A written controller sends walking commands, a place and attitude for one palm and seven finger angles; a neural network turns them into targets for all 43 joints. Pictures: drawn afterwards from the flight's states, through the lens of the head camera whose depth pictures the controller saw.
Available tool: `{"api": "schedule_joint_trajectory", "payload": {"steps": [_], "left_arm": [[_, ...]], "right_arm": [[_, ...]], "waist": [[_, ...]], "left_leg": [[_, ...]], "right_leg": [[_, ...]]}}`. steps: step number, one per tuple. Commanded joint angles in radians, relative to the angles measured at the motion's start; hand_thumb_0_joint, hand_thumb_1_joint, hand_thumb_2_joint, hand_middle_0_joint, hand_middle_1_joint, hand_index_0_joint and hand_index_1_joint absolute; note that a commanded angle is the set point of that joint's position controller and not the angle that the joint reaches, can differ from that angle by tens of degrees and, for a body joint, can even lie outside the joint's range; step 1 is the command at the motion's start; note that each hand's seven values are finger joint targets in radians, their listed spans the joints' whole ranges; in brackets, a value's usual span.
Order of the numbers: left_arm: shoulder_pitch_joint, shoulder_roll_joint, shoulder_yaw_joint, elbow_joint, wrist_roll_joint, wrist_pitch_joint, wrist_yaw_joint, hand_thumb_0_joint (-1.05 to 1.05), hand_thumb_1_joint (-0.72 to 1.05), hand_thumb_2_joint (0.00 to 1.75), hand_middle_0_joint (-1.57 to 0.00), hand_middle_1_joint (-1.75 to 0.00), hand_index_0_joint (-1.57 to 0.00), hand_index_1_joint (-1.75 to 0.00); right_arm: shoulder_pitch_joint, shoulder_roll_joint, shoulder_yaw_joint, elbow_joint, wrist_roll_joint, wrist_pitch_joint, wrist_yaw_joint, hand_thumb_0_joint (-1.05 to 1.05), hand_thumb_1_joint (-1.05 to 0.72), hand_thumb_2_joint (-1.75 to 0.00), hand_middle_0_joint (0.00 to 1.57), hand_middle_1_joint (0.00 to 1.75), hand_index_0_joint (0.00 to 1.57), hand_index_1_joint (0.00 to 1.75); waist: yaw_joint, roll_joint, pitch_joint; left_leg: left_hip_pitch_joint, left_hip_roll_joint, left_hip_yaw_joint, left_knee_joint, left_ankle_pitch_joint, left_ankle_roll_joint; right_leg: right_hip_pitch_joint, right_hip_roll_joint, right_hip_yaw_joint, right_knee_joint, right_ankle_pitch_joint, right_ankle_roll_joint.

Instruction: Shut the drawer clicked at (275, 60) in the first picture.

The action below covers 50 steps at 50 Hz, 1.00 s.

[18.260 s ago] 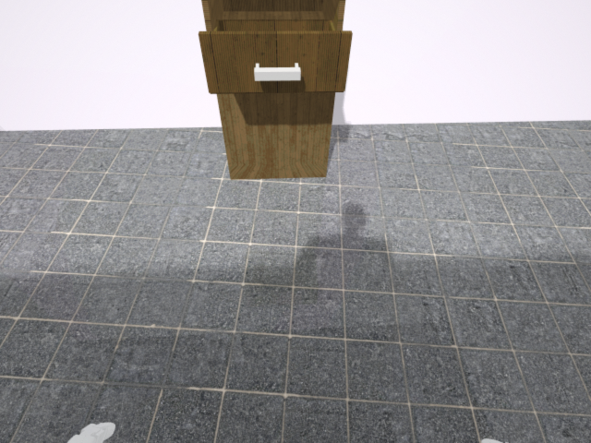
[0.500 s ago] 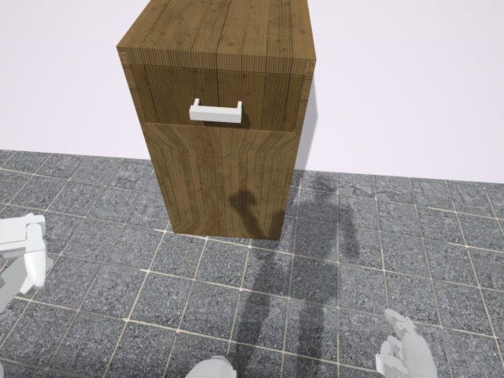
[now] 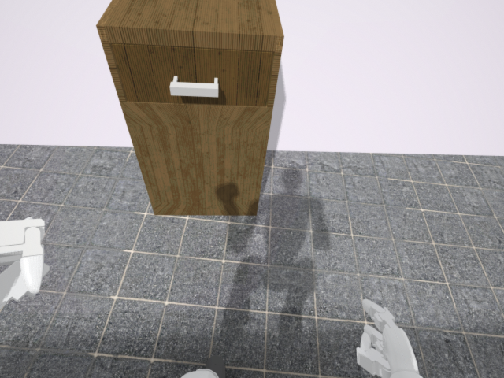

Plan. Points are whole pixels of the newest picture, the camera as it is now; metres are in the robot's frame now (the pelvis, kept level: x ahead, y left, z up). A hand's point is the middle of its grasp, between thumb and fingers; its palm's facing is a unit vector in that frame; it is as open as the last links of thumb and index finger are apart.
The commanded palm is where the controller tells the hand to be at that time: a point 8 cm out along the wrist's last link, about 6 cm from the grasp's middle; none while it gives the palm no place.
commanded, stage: stop stepping back and stand still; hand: left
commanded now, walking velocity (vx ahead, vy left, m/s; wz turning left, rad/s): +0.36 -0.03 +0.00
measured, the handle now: (195, 84) +0.87 +0.20 -0.04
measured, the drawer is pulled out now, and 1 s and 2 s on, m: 0.00 0.00 0.00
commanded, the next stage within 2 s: let the arm hang, fingers relaxed in 1.38 s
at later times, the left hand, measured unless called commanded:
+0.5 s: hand out of the picture +0.10 +0.21 +0.18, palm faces +0.35 -0.79 -0.50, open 3.3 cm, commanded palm +0.05 +0.27 +0.18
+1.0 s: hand out of the picture +0.13 +0.26 +0.16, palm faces +0.37 -0.80 -0.47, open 3.3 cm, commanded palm +0.07 +0.30 +0.18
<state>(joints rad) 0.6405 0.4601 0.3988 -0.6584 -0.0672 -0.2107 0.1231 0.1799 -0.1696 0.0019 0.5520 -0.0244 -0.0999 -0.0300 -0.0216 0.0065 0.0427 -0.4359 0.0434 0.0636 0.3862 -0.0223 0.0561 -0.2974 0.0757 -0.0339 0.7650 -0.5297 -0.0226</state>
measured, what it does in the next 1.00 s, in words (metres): steps on the spot: right foot, then left foot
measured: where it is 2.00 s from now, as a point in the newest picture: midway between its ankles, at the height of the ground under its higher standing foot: outside the picture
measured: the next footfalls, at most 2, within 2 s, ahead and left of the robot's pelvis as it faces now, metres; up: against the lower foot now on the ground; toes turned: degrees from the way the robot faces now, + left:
right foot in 0.06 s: -0.02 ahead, -0.09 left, +0.00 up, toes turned -3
left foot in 0.22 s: +0.04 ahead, +0.13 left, +0.00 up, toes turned +1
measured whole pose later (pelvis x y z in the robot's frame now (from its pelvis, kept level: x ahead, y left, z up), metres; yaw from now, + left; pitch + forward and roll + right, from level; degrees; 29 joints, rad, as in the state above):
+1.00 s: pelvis -0.06 +0.01 +0.00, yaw +1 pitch -1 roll +0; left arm 0.63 0.38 0.36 -0.57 -0.04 -0.21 0.15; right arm 0.17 -0.19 0.01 0.59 0.00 -0.10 -0.06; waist 0.01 0.01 0.05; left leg -0.25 0.05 0.08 0.51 -0.24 0.00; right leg -0.21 0.01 -0.08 0.49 -0.27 -0.03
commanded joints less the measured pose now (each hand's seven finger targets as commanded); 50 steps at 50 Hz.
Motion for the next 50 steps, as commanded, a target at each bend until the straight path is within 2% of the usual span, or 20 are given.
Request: {"api": "schedule_joint_trajectory", "payload": {"steps": [1, 2, 3, 4, 6, 9, 10, 11, 12, 13, 19, 21, 22, 24, 28, 31, 35, 37, 42, 50], "left_arm": [[0.119, 0.144, 0.137, -0.222, 0.0, -0.026, 0.03, 0.0, 0.9, 0.9, -1.4, -1.6, -1.4, -1.6], [0.106, 0.166, 0.171, -0.218, -0.006, -0.026, 0.034, 0.0, 0.9, 0.9, -1.4, -1.6, -1.4, -1.6], [0.003, 0.173, 0.161, -0.278, -0.021, -0.03, 0.04, 0.0, 0.9, 0.9, -1.4, -1.6, -1.4, -1.6], [-0.049, 0.144, 0.142, -0.178, -0.01, -0.017, 0.042, 0.0, 0.9, 0.9, -1.4, -1.6, -1.4, -1.6], [-0.097, 0.074, 0.073, -0.069, 0.014, -0.004, 0.048, 0.0, 0.9, 0.9, -1.4, -1.6, -1.4, -1.6], [-0.175, 0.057, 0.03, -0.043, 0.036, -0.016, 0.059, 0.0, 0.9, 0.9, -1.4, -1.6, -1.4, -1.6], [-0.186, 0.058, 0.029, -0.068, 0.036, -0.03, 0.062, 0.0, 0.9, 0.9, -1.4, -1.6, -1.4, -1.6], [-0.205, 0.059, 0.029, -0.121, 0.04, -0.046, 0.063, 0.0, 0.9, 0.9, -1.4, -1.6, -1.4, -1.6], [-0.184, 0.067, 0.031, -0.131, 0.043, -0.052, 0.06, 0.0, 0.9, 0.9, -1.4, -1.6, -1.4, -1.6], [-0.137, 0.098, 0.066, -0.126, 0.037, -0.057, 0.048, 0.0, 0.9, 0.9, -1.4, -1.6, -1.4, -1.6], [0.101, 0.105, 0.116, -0.18, 0.043, -0.048, 0.052, 0.0, 0.9, 0.9, -1.4, -1.6, -1.4, -1.6], [0.022, 0.136, 0.146, -0.167, 0.026, -0.042, 0.051, 0.0, 0.9, 0.9, -1.4, -1.6, -1.4, -1.6], [-0.064, 0.115, 0.137, -0.17, 0.03, -0.056, 0.056, 0.0, 0.9, 0.9, -1.4, -1.6, -1.4, -1.6], [-0.014, 0.09, 0.126, -0.031, 0.028, -0.057, 0.053, 0.0, 0.9, 0.9, -1.4, -1.6, -1.4, -1.6], [-0.086, 0.063, 0.058, 0.009, 0.038, -0.069, 0.047, 0.0, 0.9, 0.9, -1.4, -1.6, -1.4, -1.6], [-0.115, 0.055, 0.029, -0.069, 0.046, -0.076, 0.055, 0.0, 0.9, 0.9, -1.4, -1.6, -1.4, -1.6], [-0.125, 0.073, 0.048, -0.165, 0.048, -0.088, 0.056, 0.0, 0.9, 0.9, -1.4, -1.6, -1.4, -1.6], [-0.048, 0.095, 0.095, -0.136, 0.042, -0.079, 0.048, 0.0, 0.9, 0.9, -1.4, -1.6, -1.4, -1.6], [-0.013, 0.064, 0.077, -0.101, 0.027, -0.069, 0.046, 0.0, 0.9, 0.9, -1.4, -1.6, -1.4, -1.6], [0.002, 0.064, 0.068, -0.121, 0.021, -0.055, 0.044, 0.0, 0.9, 0.9, -1.4, -1.6, -1.4, -1.6]], "right_arm": [[-0.047, -0.14, -0.057, -0.134, 0.015, -0.008, -0.026, 0.0, -0.9, -0.9, 0.2, 0.3, 0.2, 0.3], [-0.028, -0.146, -0.065, -0.115, 0.011, 0.008, -0.029, 0.0, -0.9, -0.9, 0.2, 0.3, 0.2, 0.3], [-0.042, -0.152, -0.059, -0.088, 0.0, 0.02, -0.03, 0.0, -0.9, -0.9, 0.2, 0.3, 0.2, 0.3], [-0.033, -0.137, -0.058, -0.076, 0.02, 0.012, -0.036, 0.0, -0.9, -0.9, 0.2, 0.3, 0.2, 0.3], [-0.05, -0.157, -0.065, -0.071, 0.023, -0.004, -0.059, 0.0, -0.9, -0.9, 0.2, 0.3, 0.2, 0.3], [-0.04, -0.159, -0.041, -0.046, 0.021, -0.04, -0.083, 0.0, -0.9, -0.9, 0.2, 0.3, 0.2, 0.3], [-0.034, -0.176, -0.041, -0.058, 0.019, -0.059, -0.088, 0.0, -0.9, -0.9, 0.2, 0.3, 0.2, 0.3], [-0.023, -0.188, -0.04, -0.073, 0.021, -0.071, -0.087, 0.0, -0.9, -0.9, 0.2, 0.3, 0.2, 0.3], [-0.029, -0.19, -0.041, -0.099, 0.027, -0.075, -0.081, 0.0, -0.9, -0.9, 0.2, 0.3, 0.2, 0.3], [-0.035, -0.156, -0.035, -0.064, 0.018, -0.084, -0.066, 0.0, -0.9, -0.9, 0.2, 0.3, 0.2, 0.3], [-0.063, -0.146, -0.042, -0.11, 0.012, -0.042, -0.03, 0.0, -0.9, -0.9, 0.2, 0.3, 0.2, 0.3], [-0.05, -0.139, -0.063, -0.105, 0.017, -0.017, -0.032, 0.0, -0.9, -0.9, 0.2, 0.3, 0.2, 0.3], [-0.031, -0.15, -0.062, -0.087, 0.013, -0.025, -0.027, 0.0, -0.9, -0.9, 0.2, 0.3, 0.2, 0.3], [0.009, -0.136, -0.058, -0.049, 0.012, -0.023, -0.041, 0.0, -0.9, -0.9, 0.2, 0.3, 0.2, 0.3], [-0.046, -0.138, -0.045, -0.052, 0.021, -0.044, -0.061, 0.0, -0.9, -0.9, 0.2, 0.3, 0.2, 0.3], [-0.045, -0.141, -0.045, -0.06, 0.015, -0.069, -0.065, 0.0, -0.9, -0.9, 0.2, 0.3, 0.2, 0.3], [-0.049, -0.184, -0.058, -0.086, 0.025, -0.077, -0.056, 0.0, -0.9, -0.9, 0.2, 0.3, 0.2, 0.3], [-0.042, -0.159, -0.051, -0.077, 0.03, -0.073, -0.053, 0.0, -0.9, -0.9, 0.2, 0.3, 0.2, 0.3], [-0.05, -0.151, -0.053, -0.09, 0.035, -0.06, -0.04, 0.0, -0.9, -0.9, 0.2, 0.3, 0.2, 0.3], [-0.065, -0.147, -0.04, -0.115, 0.031, -0.034, -0.042, 0.0, -0.9, -0.9, 0.2, 0.3, 0.2, 0.3]], "waist": [[0.021, 0.038, -0.167], [0.009, -0.141, -0.146], [0.003, -0.138, -0.131], [-0.006, -0.216, -0.113], [-0.015, -0.162, 0.007], [-0.019, -0.019, 0.018], [-0.008, 0.113, 0.012], [-0.007, 0.232, 0.004], [-0.001, 0.234, -0.016], [-0.011, 0.266, -0.048], [0.039, 0.114, -0.073], [0.024, -0.261, -0.039], [-0.004, -0.182, -0.041], [-0.016, -0.063, -0.018], [0.006, -0.156, -0.001], [0.022, -0.127, -0.025], [0.035, 0.053, -0.072], [0.027, 0.135, -0.077], [0.015, -0.029, -0.094], [0.022, 0.039, -0.121]], "left_leg": [[0.062, -0.036, 0.021, 0.057, -0.462, -0.115], [0.171, -0.069, -0.014, 0.413, -0.341, -0.093], [0.115, -0.04, -0.047, 0.603, -0.255, -0.083], [0.016, -0.023, -0.112, 0.657, -0.289, -0.082], [0.114, 0.019, -0.104, 0.542, -0.338, -0.059], [0.186, -0.002, -0.008, 0.12, -0.368, -0.021], [0.185, 0.047, -0.122, -0.022, -0.439, 0.013], [0.223, 0.169, -0.354, -0.108, -0.455, 0.073], [0.249, 0.25, -0.501, -0.142, -0.352, 0.114], [0.163, 0.268, -0.577, -0.248, -0.613, 0.121], [-0.267, 0.084, -0.152, 0.03, -0.616, 0.003], [-0.301, -0.058, -0.026, 0.647, -0.446, -0.051], [-0.28, -0.038, -0.068, 0.748, -0.393, -0.056], [-0.172, 0.006, -0.077, 0.704, -0.338, -0.058], [0.009, 0.003, 0.008, 0.37, -0.296, -0.041], [0.196, -0.026, 0.039, 0.136, -0.272, -0.017], [0.272, 0.12, -0.167, 0.014, -0.108, 0.04], [0.204, 0.099, -0.132, -0.015, -0.217, 0.021], [0.195, 0.037, -0.049, 0.096, -0.088, -0.026], [0.242, 0.066, -0.071, 0.022, 0.002, -0.025]], "right_leg": [[0.168, -0.083, 0.03, -0.515, -0.008, -0.06], [-0.125, -0.297, 0.292, -0.644, -0.089, -0.132], [-0.194, -0.411, 0.302, -0.617, -0.009, -0.196], [-0.176, -0.415, 0.348, -0.611, -0.194, -0.201], [-0.304, -0.352, 0.242, -0.573, -0.23, -0.132], [-0.146, -0.244, 0.073, -0.37, -0.128, -0.079], [-0.112, -0.178, 0.038, -0.241, -0.049, -0.045], [-0.158, -0.093, -0.027, -0.076, 0.021, 0.001], [-0.195, -0.05, -0.05, 0.049, 0.043, 0.022], [-0.163, -0.064, 0.009, 0.17, -0.021, 0.015], [0.373, -0.073, 0.011, -0.277, 0.034, -0.032], [0.151, -0.428, 0.587, -0.634, -0.183, -0.182], [0.111, -0.447, 0.588, -0.629, -0.108, -0.192], [-0.028, -0.38, 0.412, -0.598, -0.184, -0.167], [-0.046, -0.323, 0.218, -0.567, -0.024, -0.104], [-0.04, -0.289, 0.179, -0.527, -0.008, -0.07], [0.023, -0.151, 0.095, -0.307, 0.303, 0.045], [0.054, -0.139, 0.086, -0.321, 0.252, 0.033], [0.121, -0.178, 0.122, -0.374, 0.48, 0.006], [0.141, -0.131, 0.055, -0.347, 0.514, 0.021]]}}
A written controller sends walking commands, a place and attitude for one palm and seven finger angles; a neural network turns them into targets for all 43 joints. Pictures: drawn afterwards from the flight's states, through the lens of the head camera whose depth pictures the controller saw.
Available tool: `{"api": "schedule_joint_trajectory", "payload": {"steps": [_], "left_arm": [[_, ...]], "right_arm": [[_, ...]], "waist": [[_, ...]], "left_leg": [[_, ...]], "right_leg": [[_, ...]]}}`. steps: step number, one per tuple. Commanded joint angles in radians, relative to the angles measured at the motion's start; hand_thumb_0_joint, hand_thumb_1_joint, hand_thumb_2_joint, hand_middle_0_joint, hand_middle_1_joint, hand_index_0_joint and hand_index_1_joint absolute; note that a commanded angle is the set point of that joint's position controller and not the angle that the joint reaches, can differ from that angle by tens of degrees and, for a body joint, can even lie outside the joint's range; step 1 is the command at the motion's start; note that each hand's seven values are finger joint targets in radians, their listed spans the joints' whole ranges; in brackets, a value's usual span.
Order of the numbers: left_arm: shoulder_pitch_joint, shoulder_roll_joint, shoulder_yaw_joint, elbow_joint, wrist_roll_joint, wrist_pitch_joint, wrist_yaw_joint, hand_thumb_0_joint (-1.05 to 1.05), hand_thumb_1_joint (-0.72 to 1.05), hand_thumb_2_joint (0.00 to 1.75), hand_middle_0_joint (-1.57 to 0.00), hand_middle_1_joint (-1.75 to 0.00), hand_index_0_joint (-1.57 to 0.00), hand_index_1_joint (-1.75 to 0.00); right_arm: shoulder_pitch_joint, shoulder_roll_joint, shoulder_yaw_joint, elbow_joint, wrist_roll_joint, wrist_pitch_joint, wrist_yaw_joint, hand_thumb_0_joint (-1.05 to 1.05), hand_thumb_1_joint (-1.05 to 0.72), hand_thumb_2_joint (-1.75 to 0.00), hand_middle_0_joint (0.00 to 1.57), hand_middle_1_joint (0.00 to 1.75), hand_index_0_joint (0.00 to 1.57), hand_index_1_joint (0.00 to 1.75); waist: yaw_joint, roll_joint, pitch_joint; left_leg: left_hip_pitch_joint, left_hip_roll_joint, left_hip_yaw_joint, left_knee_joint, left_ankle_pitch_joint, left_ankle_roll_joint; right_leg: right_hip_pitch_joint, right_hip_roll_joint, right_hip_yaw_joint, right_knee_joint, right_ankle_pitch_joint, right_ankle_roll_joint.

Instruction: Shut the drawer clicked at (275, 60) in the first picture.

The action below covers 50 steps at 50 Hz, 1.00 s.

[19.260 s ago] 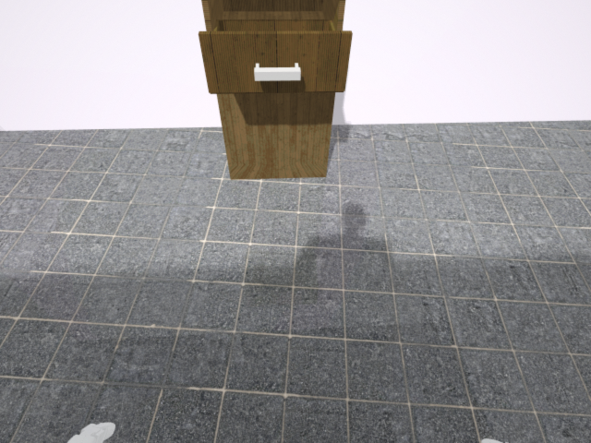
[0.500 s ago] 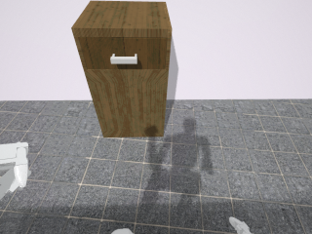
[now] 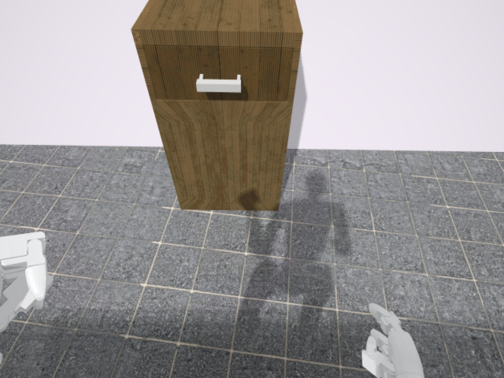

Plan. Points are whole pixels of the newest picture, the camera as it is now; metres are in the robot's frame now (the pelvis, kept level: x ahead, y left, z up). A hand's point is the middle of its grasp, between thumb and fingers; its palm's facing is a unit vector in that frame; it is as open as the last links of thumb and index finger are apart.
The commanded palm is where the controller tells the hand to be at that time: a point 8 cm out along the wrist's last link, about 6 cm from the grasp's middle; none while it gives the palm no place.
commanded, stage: stop stepping back and stand still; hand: left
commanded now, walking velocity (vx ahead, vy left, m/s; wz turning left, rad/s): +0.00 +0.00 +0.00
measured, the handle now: (219, 81) +0.93 +0.17 -0.04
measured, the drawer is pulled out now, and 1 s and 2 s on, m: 0.00 0.00 0.00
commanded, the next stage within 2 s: let the arm hang, fingers relaxed in 0.38 s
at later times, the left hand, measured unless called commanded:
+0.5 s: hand (29, 284) +0.19 +0.27 +0.15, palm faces +0.33 -0.81 -0.48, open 3.3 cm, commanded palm none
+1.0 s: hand out of the picture -0.07 +0.22 -0.17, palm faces +0.05 -0.97 -0.25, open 4.7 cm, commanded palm none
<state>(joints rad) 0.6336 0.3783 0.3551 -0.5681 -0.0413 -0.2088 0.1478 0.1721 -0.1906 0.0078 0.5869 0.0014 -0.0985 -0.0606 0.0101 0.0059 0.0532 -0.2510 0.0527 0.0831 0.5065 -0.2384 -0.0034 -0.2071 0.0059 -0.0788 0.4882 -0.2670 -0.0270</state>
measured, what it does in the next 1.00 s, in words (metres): stands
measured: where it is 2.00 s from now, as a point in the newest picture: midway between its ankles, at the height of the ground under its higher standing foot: outside the picture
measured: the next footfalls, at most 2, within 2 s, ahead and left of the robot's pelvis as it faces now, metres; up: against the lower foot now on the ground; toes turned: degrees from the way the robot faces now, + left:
none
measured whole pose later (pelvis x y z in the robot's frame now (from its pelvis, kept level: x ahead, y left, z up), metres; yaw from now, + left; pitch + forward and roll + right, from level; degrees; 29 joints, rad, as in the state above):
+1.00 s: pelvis -0.02 +0.02 +0.00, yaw +2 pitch -1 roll -1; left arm 0.33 0.22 0.01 1.13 0.01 0.02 0.02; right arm 0.31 -0.18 -0.01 1.09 -0.02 0.03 -0.02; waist 0.01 0.02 0.08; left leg -0.26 0.02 0.07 0.45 -0.18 0.03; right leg -0.20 -0.02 -0.10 0.42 -0.21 -0.01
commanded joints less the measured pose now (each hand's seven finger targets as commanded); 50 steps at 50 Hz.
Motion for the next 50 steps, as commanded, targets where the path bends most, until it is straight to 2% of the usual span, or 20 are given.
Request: {"api": "schedule_joint_trajectory", "payload": {"steps": [1, 10, 13, 20, 23, 24, 25, 26, 27, 29, 30, 31, 32, 34, 36, 37, 39, 41, 44, 50], "left_arm": [[0.008, 0.153, 0.118, -0.218, -0.005, -0.057, 0.021, 0.0, 0.9, 0.9, -1.4, -1.6, -1.4, -1.6], [0.035, 0.142, 0.114, -0.223, -0.007, -0.052, 0.023, 0.0, 0.9, 0.9, -1.4, -1.6, -1.4, -1.6], [0.036, 0.15, 0.122, -0.217, -0.006, -0.053, 0.024, 0.0, 0.9, 0.9, -1.4, -1.6, -1.4, -1.6], [0.036, 0.142, 0.114, -0.207, -0.005, -0.055, 0.026, 0.0, 0.9, 0.9, -1.4, -1.6, -1.4, -1.6], [0.024, 0.142, 0.115, -0.212, -0.004, -0.056, 0.027, 0.0, 0.9, 0.9, -1.4, -1.6, -1.4, -1.6], [-0.132, 0.053, -0.259, 0.65, 0.086, 0.091, -0.122, 0.0, 0.9, 0.9, -1.4, -1.6, -1.4, -1.6], [-0.142, 0.041, -0.23, 0.673, 0.064, 0.167, -0.141, 0.0, 0.9, 0.9, -1.36, -1.56, -1.36, -1.56], [-0.173, 0.008, -0.246, 0.706, 0.067, 0.183, -0.143, 0.0, 0.9, 0.9, -1.32, -1.51, -1.32, -1.51], [-0.219, 0.009, -0.256, 0.759, 0.075, 0.185, -0.145, 0.0, 0.9, 0.9, -1.28, -1.47, -1.28, -1.47], [-0.285, 0.022, -0.267, 0.876, 0.074, 0.194, -0.146, 0.0, 0.9, 0.9, -1.2, -1.38, -1.2, -1.38], [-0.314, 0.028, -0.273, 0.947, 0.074, 0.196, -0.145, 0.0, 0.9, 0.9, -1.16, -1.34, -1.16, -1.34], [-0.336, 0.025, -0.281, 1.023, 0.073, 0.201, -0.142, 0.0, 0.9, 0.9, -1.12, -1.3, -1.12, -1.3], [-0.35, 0.018, -0.293, 1.094, 0.07, 0.208, -0.137, 0.0, 0.9, 0.9, -1.08, -1.25, -1.08, -1.25], [-0.368, -0.007, -0.313, 1.227, 0.065, 0.218, -0.133, 0.0, 0.9, 0.9, -1.0, -1.17, -1.0, -1.17], [-0.374, -0.012, -0.322, 1.337, 0.061, 0.217, -0.132, 0.0, 0.9, 0.9, -0.92, -1.08, -0.92, -1.08], [-0.362, -0.007, -0.324, 1.378, 0.062, 0.214, -0.131, 0.0, 0.9, 0.9, -0.88, -1.04, -0.88, -1.04], [-0.351, -0.033, -0.328, 1.459, 0.055, 0.21, -0.129, 0.0, 0.9, 0.9, -0.8, -0.95, -0.8, -0.95], [-0.335, -0.05, -0.314, 1.515, 0.061, 0.206, -0.128, 0.0, 0.9, 0.9, -0.72, -0.86, -0.72, -0.86], [-0.34, -0.043, -0.321, 1.577, 0.055, 0.198, -0.128, 0.0, 0.9, 0.9, -0.6, -0.73, -0.6, -0.73], [-0.323, -0.061, -0.33, 1.663, 0.051, 0.196, -0.121, 0.0, 0.9, 0.9, -0.36, -0.47, -0.36, -0.47]], "right_arm": [[-0.057, -0.126, -0.044, -0.151, 0.004, -0.034, -0.013, 0.0, -0.9, -0.9, 0.2, 0.3, 0.2, 0.3], [-0.056, -0.124, -0.043, -0.151, 0.003, -0.031, -0.017, 0.0, -0.9, -0.9, 0.2, 0.3, 0.2, 0.3], [-0.059, -0.125, -0.044, -0.152, 0.004, -0.031, -0.02, 0.0, -0.9, -0.9, 0.2, 0.3, 0.2, 0.3], [-0.061, -0.128, -0.047, -0.149, 0.003, -0.03, -0.023, 0.0, -0.9, -0.9, 0.2, 0.3, 0.2, 0.3], [-0.061, -0.129, -0.048, -0.147, 0.002, -0.033, -0.025, 0.0, -0.9, -0.9, 0.2, 0.3, 0.2, 0.3], [-0.112, -0.339, -0.103, 0.098, 0.009, -0.083, 0.077, 0.0, -0.9, -0.9, 0.2, 0.3, 0.2, 0.3], [-0.029, -0.275, -0.099, 0.082, 0.022, -0.012, 0.08, 0.0, -0.9, -0.9, 0.2, 0.3, 0.2, 0.3], [-0.006, -0.24, -0.084, 0.081, 0.008, 0.011, 0.078, 0.0, -0.9, -0.9, 0.2, 0.3, 0.2, 0.3], [0.0, -0.235, -0.077, 0.079, -0.003, 0.026, 0.076, 0.0, -0.9, -0.9, 0.2, 0.3, 0.2, 0.3], [-0.019, -0.251, -0.064, 0.091, -0.017, 0.047, 0.071, 0.0, -0.9, -0.9, 0.2, 0.3, 0.2, 0.3], [-0.026, -0.258, -0.062, 0.106, -0.022, 0.054, 0.069, 0.0, -0.9, -0.9, 0.2, 0.3, 0.2, 0.3], [-0.029, -0.247, -0.059, 0.128, -0.025, 0.064, 0.067, 0.0, -0.9, -0.9, 0.2, 0.3, 0.2, 0.3], [-0.022, -0.229, -0.051, 0.145, -0.028, 0.076, 0.067, 0.0, -0.9, -0.9, 0.2, 0.3, 0.2, 0.3], [-0.017, -0.189, -0.035, 0.199, -0.03, 0.091, 0.064, 0.0, -0.9, -0.9, 0.2, 0.3, 0.2, 0.3], [-0.007, -0.172, -0.029, 0.247, -0.028, 0.099, 0.06, 0.0, -0.9, -0.9, 0.2, 0.3, 0.2, 0.3], [0.006, -0.17, -0.03, 0.265, -0.026, 0.101, 0.057, 0.0, -0.9, -0.9, 0.2, 0.3, 0.2, 0.3], [0.035, -0.138, -0.029, 0.314, -0.026, 0.106, 0.051, 0.0, -0.9, -0.9, 0.2, 0.3, 0.2, 0.3], [0.06, -0.124, -0.037, 0.346, -0.027, 0.105, 0.045, 0.0, -0.9, -0.9, 0.2, 0.3, 0.2, 0.3], [0.103, -0.124, -0.041, 0.394, -0.02, 0.104, 0.039, 0.0, -0.9, -0.9, 0.2, 0.3, 0.2, 0.3], [0.165, -0.1, -0.04, 0.474, -0.016, 0.103, 0.031, 0.0, -0.9, -0.9, 0.2, 0.3, 0.2, 0.3]], "waist": [[-0.009, 0.043, -0.134], [-0.009, 0.074, -0.15], [-0.008, 0.052, -0.138], [-0.008, 0.067, -0.123], [-0.01, 0.06, -0.129], [-0.046, 0.06, -0.063], [-0.032, 0.064, -0.144], [-0.032, 0.02, -0.151], [-0.029, -0.064, -0.143], [-0.018, -0.139, -0.109], [-0.014, -0.152, -0.109], [-0.013, -0.142, -0.102], [-0.012, -0.095, -0.092], [-0.01, 0.0, -0.071], [-0.011, 0.067, -0.051], [-0.008, 0.059, -0.054], [-0.013, 0.117, -0.05], [-0.01, 0.147, -0.061], [-0.017, 0.065, -0.064], [-0.019, 0.001, -0.021]], "left_leg": [[0.051, 0.058, -0.096, -0.107, 0.213, 0.036], [0.046, 0.054, -0.095, -0.13, 0.208, 0.028], [0.028, 0.054, -0.104, -0.14, 0.189, 0.027], [0.007, 0.051, -0.105, -0.164, 0.086, 0.029], [0.01, 0.044, -0.101, -0.157, 0.097, 0.024], [-0.06, 0.067, -0.115, 0.029, 0.288, 0.037], [0.006, 0.068, -0.096, 0.024, 0.285, 0.028], [-0.018, 0.081, -0.123, 0.012, 0.179, 0.045], [-0.037, 0.086, -0.154, -0.003, 0.166, 0.058], [-0.082, 0.085, -0.185, -0.036, 0.122, 0.077], [-0.076, 0.077, -0.184, -0.04, 0.136, 0.076], [-0.061, 0.069, -0.177, -0.048, 0.145, 0.072], [-0.055, 0.064, -0.17, -0.066, 0.152, 0.064], [-0.054, 0.06, -0.163, -0.114, 0.083, 0.055], [-0.054, 0.056, -0.159, -0.152, -0.006, 0.048], [-0.046, 0.055, -0.161, -0.155, -0.021, 0.048], [-0.033, 0.051, -0.149, -0.172, -0.085, 0.042], [-0.031, 0.053, -0.148, -0.182, -0.104, 0.046], [0.012, 0.057, -0.141, -0.164, -0.035, 0.045], [0.042, 0.065, -0.133, -0.177, 0.002, 0.047]], "right_leg": [[0.057, -0.058, 0.095, -0.071, 0.243, 0.027], [0.086, -0.048, 0.076, -0.074, 0.248, 0.03], [0.091, -0.045, 0.071, -0.08, 0.235, 0.032], [0.076, -0.044, 0.078, -0.101, 0.17, 0.032], [0.083, -0.046, 0.08, -0.106, 0.184, 0.031], [-0.06, -0.14, 0.043, 0.032, 0.319, 0.005], [-0.077, -0.138, 0.099, -0.006, 0.218, -0.002], [-0.098, -0.127, 0.074, 0.002, 0.104, -0.004], [-0.095, -0.108, 0.077, 0.008, 0.074, -0.006], [-0.067, -0.104, 0.077, 0.003, 0.036, -0.013], [-0.054, -0.11, 0.086, -0.004, 0.052, -0.019], [-0.051, -0.114, 0.093, -0.012, 0.062, -0.022], [-0.043, -0.114, 0.096, -0.015, 0.055, -0.022], [-0.031, -0.108, 0.099, -0.041, 0.003, -0.012], [-0.024, -0.105, 0.104, -0.073, -0.034, -0.01], [-0.017, -0.104, 0.104, -0.091, -0.036, -0.011], [-0.022, -0.106, 0.111, -0.12, -0.056, -0.017], [0.006, -0.103, 0.102, -0.136, -0.029, -0.023], [0.004, -0.115, 0.097, -0.162, -0.001, -0.027], [-0.018, -0.115, 0.087, -0.177, -0.007, -0.027]]}}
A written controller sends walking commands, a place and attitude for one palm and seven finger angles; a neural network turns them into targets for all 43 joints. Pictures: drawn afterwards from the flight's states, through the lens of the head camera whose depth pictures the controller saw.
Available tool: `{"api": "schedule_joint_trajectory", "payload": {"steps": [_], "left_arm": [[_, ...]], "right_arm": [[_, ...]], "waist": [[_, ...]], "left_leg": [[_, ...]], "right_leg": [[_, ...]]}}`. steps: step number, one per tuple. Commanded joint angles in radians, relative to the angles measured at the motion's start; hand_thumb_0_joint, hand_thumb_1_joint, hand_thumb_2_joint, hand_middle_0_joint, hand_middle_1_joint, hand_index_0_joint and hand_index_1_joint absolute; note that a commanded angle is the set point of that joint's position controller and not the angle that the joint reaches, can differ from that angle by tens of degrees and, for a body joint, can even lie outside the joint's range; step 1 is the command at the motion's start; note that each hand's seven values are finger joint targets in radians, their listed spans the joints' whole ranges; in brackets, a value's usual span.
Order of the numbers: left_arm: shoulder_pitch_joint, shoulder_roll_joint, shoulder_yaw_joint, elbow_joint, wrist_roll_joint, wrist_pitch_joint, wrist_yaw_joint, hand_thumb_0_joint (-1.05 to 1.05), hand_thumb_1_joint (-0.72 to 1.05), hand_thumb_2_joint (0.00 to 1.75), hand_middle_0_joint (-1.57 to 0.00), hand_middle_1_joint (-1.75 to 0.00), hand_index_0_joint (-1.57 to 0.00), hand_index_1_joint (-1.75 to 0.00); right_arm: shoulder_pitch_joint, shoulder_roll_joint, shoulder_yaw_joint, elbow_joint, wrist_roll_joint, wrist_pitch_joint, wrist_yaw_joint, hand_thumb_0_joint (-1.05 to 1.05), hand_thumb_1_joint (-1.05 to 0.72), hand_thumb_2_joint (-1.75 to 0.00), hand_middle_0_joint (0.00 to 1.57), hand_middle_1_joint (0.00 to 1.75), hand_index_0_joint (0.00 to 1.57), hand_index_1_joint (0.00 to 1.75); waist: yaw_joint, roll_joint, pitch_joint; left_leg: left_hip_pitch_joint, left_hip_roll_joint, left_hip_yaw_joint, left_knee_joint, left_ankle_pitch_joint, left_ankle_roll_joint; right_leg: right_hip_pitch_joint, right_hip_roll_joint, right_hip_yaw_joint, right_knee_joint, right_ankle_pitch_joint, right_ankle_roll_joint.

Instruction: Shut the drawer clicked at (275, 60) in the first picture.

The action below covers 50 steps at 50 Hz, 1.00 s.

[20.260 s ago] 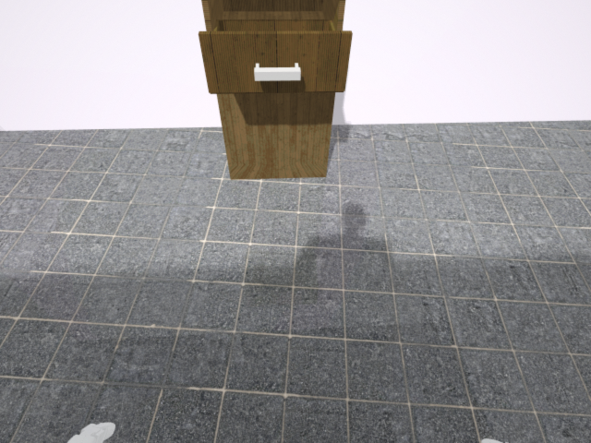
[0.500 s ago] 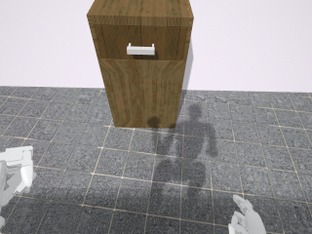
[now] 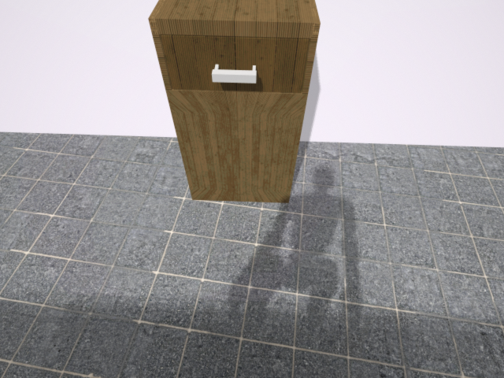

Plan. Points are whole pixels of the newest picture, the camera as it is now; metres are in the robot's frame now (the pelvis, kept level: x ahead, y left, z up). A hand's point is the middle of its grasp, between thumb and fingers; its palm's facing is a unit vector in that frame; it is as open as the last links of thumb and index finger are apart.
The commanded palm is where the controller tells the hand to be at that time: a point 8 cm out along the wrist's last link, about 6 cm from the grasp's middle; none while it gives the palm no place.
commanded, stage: let the arm hang, fingers relaxed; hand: left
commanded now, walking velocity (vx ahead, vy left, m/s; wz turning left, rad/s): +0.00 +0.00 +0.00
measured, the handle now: (234, 72) +0.95 +0.12 -0.04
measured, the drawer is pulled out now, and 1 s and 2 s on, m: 0.00 0.00 0.00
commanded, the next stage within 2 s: look to check the result in 0.58 s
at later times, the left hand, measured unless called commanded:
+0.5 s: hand out of the picture +0.02 +0.16 -0.17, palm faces +0.02 -0.98 -0.20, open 7.3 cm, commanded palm none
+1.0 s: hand out of the picture +0.05 +0.17 -0.17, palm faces +0.02 -0.97 -0.23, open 7.4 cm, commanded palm none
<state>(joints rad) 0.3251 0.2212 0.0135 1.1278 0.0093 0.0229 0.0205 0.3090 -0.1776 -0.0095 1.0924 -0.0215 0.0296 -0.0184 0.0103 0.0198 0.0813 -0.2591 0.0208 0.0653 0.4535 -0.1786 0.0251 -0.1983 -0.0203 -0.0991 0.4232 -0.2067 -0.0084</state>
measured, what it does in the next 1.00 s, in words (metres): stands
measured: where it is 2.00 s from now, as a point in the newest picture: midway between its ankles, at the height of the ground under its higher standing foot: outside the picture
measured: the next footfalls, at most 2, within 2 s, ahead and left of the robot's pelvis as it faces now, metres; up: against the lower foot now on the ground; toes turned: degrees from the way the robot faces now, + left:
none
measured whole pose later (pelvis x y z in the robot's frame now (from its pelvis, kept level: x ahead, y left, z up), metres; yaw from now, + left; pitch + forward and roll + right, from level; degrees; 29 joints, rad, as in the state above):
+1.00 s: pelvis +0.02 -0.02 +0.00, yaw -1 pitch -1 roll +0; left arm 0.20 0.19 0.02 1.16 0.01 -0.01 0.02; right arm 0.21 -0.20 -0.02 1.14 -0.02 0.00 -0.03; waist 0.00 0.02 0.07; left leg -0.18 0.04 0.07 0.39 -0.18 0.00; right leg -0.14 0.00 -0.09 0.38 -0.22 -0.03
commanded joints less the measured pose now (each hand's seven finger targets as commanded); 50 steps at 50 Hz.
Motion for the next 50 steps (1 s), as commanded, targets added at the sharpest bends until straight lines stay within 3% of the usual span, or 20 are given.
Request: {"api": "schedule_joint_trajectory", "payload": {"steps": [1, 4, 18, 21, 31, 50], "left_arm": [[-0.015, 0.091, 0.011, -0.024, 0.0, -0.035, 0.007, 0.0, 0.9, 0.9, -0.32, -0.43, -0.32, -0.43], [-0.01, 0.078, 0.012, -0.006, 0.001, -0.03, 0.01, 0.0, 0.9, 0.9, -0.2, -0.3, -0.2, -0.3], [-0.012, 0.027, 0.021, -0.006, 0.003, -0.031, 0.018, 0.0, 0.9, 0.9, -0.2, -0.3, -0.2, -0.3], [-0.022, 0.032, 0.023, -0.011, 0.003, -0.034, 0.016, 0.0, 0.9, 0.9, -0.2, -0.3, -0.2, -0.3], [-0.04, 0.049, 0.027, -0.012, 0.002, -0.041, 0.015, 0.0, 0.9, 0.9, -0.2, -0.3, -0.2, -0.3], [-0.11, 0.125, 0.033, -0.008, 0.002, -0.054, 0.007, 0.0, 0.9, 0.9, -0.2, -0.3, -0.2, -0.3]], "right_arm": [[0.034, -0.11, -0.022, -0.021, 0.007, -0.025, -0.012, 0.0, -0.9, -0.9, 0.2, 0.3, 0.2, 0.3], [0.054, -0.089, -0.021, -0.002, 0.004, -0.021, -0.012, 0.0, -0.9, -0.9, 0.2, 0.3, 0.2, 0.3], [0.063, -0.03, -0.021, 0.022, 0.0, -0.025, -0.015, 0.0, -0.9, -0.9, 0.2, 0.3, 0.2, 0.3], [0.059, -0.034, -0.022, 0.021, 0.0, -0.028, -0.017, 0.0, -0.9, -0.9, 0.2, 0.3, 0.2, 0.3], [0.037, -0.055, -0.027, 0.023, 0.003, -0.03, -0.019, 0.0, -0.9, -0.9, 0.2, 0.3, 0.2, 0.3], [-0.068, -0.157, -0.031, 0.013, 0.004, -0.042, -0.019, 0.0, -0.9, -0.9, 0.2, 0.3, 0.2, 0.3]], "waist": [[-0.02, -0.018, -0.029], [-0.02, -0.021, 0.003], [-0.016, -0.011, 0.025], [-0.018, 0.007, 0.011], [-0.022, -0.018, -0.012], [-0.021, -0.006, -0.061]], "left_leg": [[0.044, 0.097, -0.11, -0.128, -0.064, 0.017], [0.022, 0.094, -0.111, -0.145, -0.108, 0.015], [0.011, 0.084, -0.086, -0.132, -0.075, 0.007], [0.021, 0.084, -0.087, -0.13, -0.049, 0.006], [0.066, 0.087, -0.082, -0.113, 0.011, 0.004], [0.132, 0.108, -0.091, -0.132, 0.116, 0.003]], "right_leg": [[-0.033, -0.088, 0.103, -0.113, -0.073, -0.044], [-0.048, -0.083, 0.105, -0.114, -0.117, -0.042], [-0.058, -0.084, 0.111, -0.113, -0.096, -0.039], [-0.042, -0.083, 0.112, -0.109, -0.065, -0.04], [-0.029, -0.09, 0.117, -0.125, -0.035, -0.042], [0.036, -0.101, 0.117, -0.141, 0.108, -0.04]]}}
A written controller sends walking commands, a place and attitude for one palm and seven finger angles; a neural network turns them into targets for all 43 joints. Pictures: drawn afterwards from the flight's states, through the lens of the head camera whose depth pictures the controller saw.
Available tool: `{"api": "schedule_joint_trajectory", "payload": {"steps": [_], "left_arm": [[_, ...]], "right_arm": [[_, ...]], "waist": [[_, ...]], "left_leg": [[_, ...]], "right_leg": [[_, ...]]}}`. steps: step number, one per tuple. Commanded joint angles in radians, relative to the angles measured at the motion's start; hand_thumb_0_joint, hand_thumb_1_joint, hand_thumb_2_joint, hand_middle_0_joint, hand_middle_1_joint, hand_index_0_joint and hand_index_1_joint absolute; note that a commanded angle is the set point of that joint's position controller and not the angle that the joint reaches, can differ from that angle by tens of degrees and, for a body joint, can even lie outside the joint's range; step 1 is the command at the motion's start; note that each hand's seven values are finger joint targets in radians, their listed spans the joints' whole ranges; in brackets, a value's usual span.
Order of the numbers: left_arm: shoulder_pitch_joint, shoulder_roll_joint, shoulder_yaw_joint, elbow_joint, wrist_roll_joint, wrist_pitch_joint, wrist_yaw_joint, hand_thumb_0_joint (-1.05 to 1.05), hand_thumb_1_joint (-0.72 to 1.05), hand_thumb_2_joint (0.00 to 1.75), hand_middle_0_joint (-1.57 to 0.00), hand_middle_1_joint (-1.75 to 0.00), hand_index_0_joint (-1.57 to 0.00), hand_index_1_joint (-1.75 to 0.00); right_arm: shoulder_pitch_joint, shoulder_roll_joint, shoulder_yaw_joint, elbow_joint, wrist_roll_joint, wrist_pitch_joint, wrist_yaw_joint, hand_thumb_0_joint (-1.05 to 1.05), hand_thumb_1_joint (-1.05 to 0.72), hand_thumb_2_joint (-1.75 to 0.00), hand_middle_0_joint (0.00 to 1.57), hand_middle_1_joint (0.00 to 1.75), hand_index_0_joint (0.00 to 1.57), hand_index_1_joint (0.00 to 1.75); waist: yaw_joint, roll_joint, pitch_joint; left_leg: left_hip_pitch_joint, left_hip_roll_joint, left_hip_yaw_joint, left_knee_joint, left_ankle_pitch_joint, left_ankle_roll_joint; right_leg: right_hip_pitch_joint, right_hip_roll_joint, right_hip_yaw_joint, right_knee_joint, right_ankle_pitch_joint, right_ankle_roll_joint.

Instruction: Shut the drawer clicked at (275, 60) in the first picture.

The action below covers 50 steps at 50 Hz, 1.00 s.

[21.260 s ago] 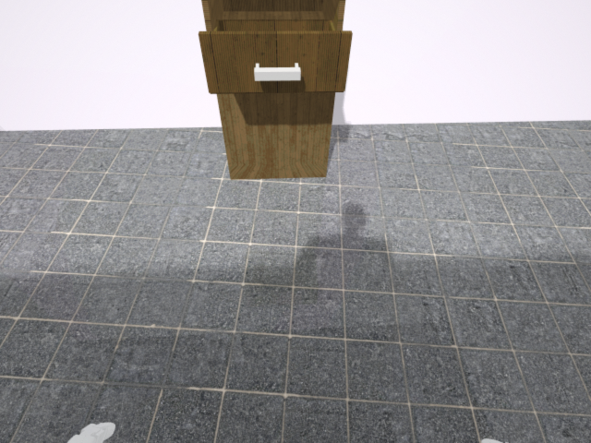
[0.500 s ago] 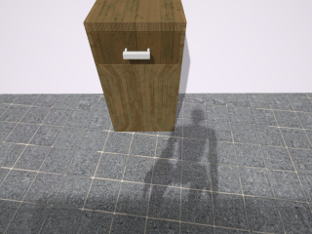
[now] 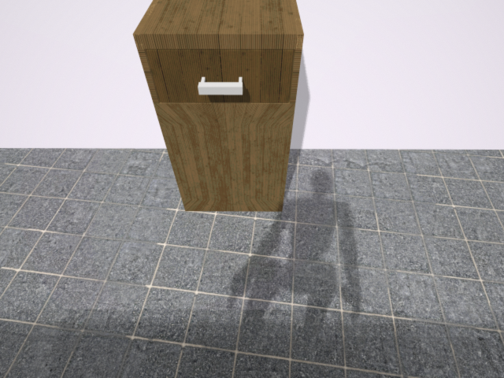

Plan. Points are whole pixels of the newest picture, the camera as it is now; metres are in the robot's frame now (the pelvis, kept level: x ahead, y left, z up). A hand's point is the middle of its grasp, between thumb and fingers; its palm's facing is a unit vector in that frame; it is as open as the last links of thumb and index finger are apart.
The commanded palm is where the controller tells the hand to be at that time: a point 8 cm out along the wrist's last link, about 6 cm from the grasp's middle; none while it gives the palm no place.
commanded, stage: look to check the result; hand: left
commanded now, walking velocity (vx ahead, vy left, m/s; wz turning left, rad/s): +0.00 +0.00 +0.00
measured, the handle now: (221, 84) +0.92 +0.15 -0.05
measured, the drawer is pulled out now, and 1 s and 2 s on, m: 0.00 0.00 0.00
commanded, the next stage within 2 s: stand and wait in 0.16 s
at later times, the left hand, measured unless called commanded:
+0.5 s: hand out of the picture +0.07 +0.22 -0.16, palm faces +0.01 -0.95 -0.31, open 7.4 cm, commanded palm none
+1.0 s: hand out of the picture +0.07 +0.22 -0.16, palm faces +0.00 -0.95 -0.31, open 7.4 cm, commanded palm none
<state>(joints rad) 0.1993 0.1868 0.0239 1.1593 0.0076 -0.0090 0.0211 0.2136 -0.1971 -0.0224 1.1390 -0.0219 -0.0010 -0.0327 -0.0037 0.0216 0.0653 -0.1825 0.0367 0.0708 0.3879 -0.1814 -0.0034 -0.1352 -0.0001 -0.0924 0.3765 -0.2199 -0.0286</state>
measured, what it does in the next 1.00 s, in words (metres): stands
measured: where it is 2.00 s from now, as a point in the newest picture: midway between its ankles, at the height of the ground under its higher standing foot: outside the picture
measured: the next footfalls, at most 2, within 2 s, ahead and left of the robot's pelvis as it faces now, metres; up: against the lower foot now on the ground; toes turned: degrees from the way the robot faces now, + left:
none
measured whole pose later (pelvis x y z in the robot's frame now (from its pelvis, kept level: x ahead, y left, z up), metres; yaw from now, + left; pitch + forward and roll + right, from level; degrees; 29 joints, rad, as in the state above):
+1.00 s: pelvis +0.01 -0.01 +0.00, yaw +0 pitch -1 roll +0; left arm 0.13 0.27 0.02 1.15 0.01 -0.01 0.01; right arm 0.15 -0.29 -0.01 1.14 -0.02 0.00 -0.02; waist -0.01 0.03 0.06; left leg -0.13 0.05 0.07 0.32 -0.16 -0.02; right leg -0.08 0.02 -0.09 0.30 -0.20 -0.04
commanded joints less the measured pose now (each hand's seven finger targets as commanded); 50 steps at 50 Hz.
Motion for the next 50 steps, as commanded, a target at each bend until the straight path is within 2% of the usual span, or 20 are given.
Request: {"api": "schedule_joint_trajectory", "payload": {"steps": [1, 7, 16, 22, 30, 33, 37, 38, 50], "left_arm": [[0.011, 0.164, 0.023, -0.042, 0.003, -0.023, 0.006, 0.0, 0.9, 0.9, -0.2, -0.3, -0.2, -0.3], [-0.02, 0.201, 0.028, -0.053, 0.004, -0.026, 0.004, 0.0, 0.9, 0.9, -0.2, -0.3, -0.2, -0.3], [-0.065, 0.238, 0.029, -0.063, 0.003, -0.027, -0.001, 0.0, 0.9, 0.9, -0.2, -0.3, -0.2, -0.3], [-0.077, 0.259, 0.031, -0.066, 0.003, -0.029, -0.002, 0.0, 0.9, 0.9, -0.2, -0.3, -0.2, -0.3], [-0.089, 0.276, 0.031, -0.063, 0.001, -0.031, -0.002, 0.0, 0.9, 0.9, -0.2, -0.3, -0.2, -0.3], [-0.09, 0.279, 0.03, -0.063, 0.001, -0.03, -0.002, 0.0, 0.9, 0.9, -0.2, -0.3, -0.2, -0.3], [-0.089, 0.283, 0.03, -0.063, 0.002, -0.031, -0.001, 0.0, 0.9, 0.9, -0.2, -0.3, -0.2, -0.3], [-0.092, 0.28, 0.029, -0.062, 0.001, -0.03, -0.002, 0.0, 0.9, 0.9, -0.2, -0.3, -0.2, -0.3], [-0.092, 0.282, 0.029, -0.059, 0.001, -0.031, -0.003, 0.0, 0.9, 0.9, -0.2, -0.3, -0.2, -0.3]], "right_arm": [[0.023, -0.143, -0.018, -0.035, 0.004, -0.012, -0.005, 0.0, -0.9, -0.9, 0.2, 0.3, 0.2, 0.3], [-0.013, -0.178, -0.02, -0.044, 0.005, -0.013, -0.002, 0.0, -0.9, -0.9, 0.2, 0.3, 0.2, 0.3], [-0.052, -0.218, -0.018, -0.048, 0.003, -0.015, 0.002, 0.0, -0.9, -0.9, 0.2, 0.3, 0.2, 0.3], [-0.064, -0.24, -0.018, -0.054, 0.004, -0.016, 0.003, 0.0, -0.9, -0.9, 0.2, 0.3, 0.2, 0.3], [-0.066, -0.252, -0.017, -0.05, 0.005, -0.017, 0.002, 0.0, -0.9, -0.9, 0.2, 0.3, 0.2, 0.3], [-0.07, -0.251, -0.017, -0.049, 0.005, -0.015, 0.003, 0.0, -0.9, -0.9, 0.2, 0.3, 0.2, 0.3], [-0.068, -0.257, -0.018, -0.05, 0.006, -0.014, 0.003, 0.0, -0.9, -0.9, 0.2, 0.3, 0.2, 0.3], [-0.072, -0.255, -0.018, -0.048, 0.005, -0.013, 0.003, 0.0, -0.9, -0.9, 0.2, 0.3, 0.2, 0.3], [-0.071, -0.26, -0.016, -0.046, 0.005, -0.015, 0.002, 0.0, -0.9, -0.9, 0.2, 0.3, 0.2, 0.3]], "waist": [[-0.008, -0.01, -0.049], [-0.005, -0.018, -0.059], [-0.006, -0.013, -0.048], [-0.005, -0.017, -0.077], [-0.007, -0.027, -0.086], [-0.007, -0.011, -0.079], [-0.008, -0.025, -0.078], [-0.008, -0.009, -0.068], [-0.008, -0.013, -0.073]], "left_leg": [[0.059, 0.094, -0.096, -0.067, 0.127, 0.031], [0.073, 0.097, -0.099, -0.075, 0.149, 0.028], [0.077, 0.1, -0.103, -0.099, 0.13, 0.025], [0.097, 0.103, -0.103, -0.095, 0.161, 0.024], [0.106, 0.106, -0.099, -0.098, 0.175, 0.022], [0.103, 0.105, -0.097, -0.098, 0.165, 0.02], [0.109, 0.105, -0.098, -0.098, 0.158, 0.02], [0.105, 0.106, -0.095, -0.099, 0.155, 0.019], [0.105, 0.107, -0.096, -0.105, 0.146, 0.018]], "right_leg": [[-0.021, -0.121, 0.111, -0.095, 0.134, -0.02], [-0.007, -0.125, 0.114, -0.101, 0.167, -0.018], [-0.003, -0.129, 0.121, -0.124, 0.139, -0.019], [0.014, -0.132, 0.121, -0.125, 0.178, -0.019], [0.034, -0.137, 0.121, -0.128, 0.222, -0.017], [0.031, -0.138, 0.121, -0.134, 0.21, -0.016], [0.026, -0.135, 0.125, -0.139, 0.203, -0.015], [0.022, -0.136, 0.126, -0.142, 0.202, -0.016], [0.03, -0.135, 0.131, -0.145, 0.194, -0.015]]}}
